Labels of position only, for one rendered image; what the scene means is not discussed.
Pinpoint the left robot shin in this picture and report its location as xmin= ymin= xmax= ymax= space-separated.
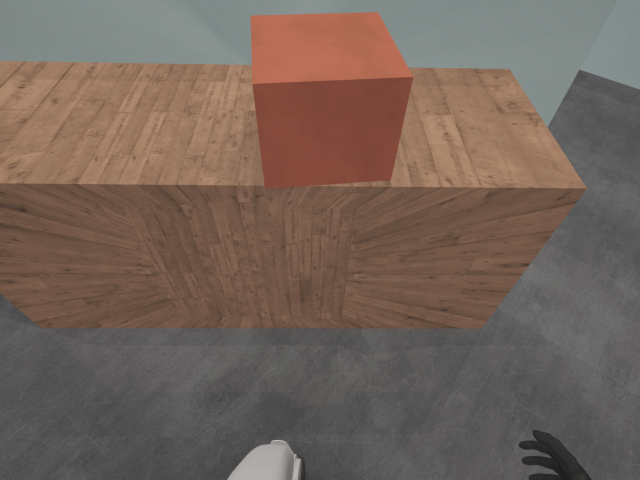
xmin=270 ymin=440 xmax=294 ymax=453

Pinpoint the pedestal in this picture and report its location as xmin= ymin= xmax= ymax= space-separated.
xmin=0 ymin=61 xmax=587 ymax=328

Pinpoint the carton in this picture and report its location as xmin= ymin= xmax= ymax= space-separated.
xmin=251 ymin=12 xmax=413 ymax=189

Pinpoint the left robot thigh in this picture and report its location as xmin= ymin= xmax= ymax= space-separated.
xmin=227 ymin=444 xmax=301 ymax=480

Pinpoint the right robot hand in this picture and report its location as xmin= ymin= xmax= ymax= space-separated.
xmin=519 ymin=430 xmax=592 ymax=480

